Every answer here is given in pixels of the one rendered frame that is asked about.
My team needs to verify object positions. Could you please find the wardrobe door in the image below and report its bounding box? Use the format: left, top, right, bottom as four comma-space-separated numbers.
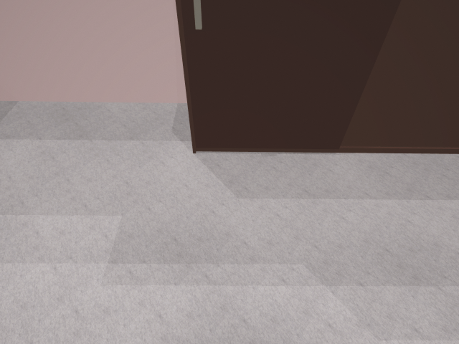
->
181, 0, 401, 149
341, 0, 459, 147

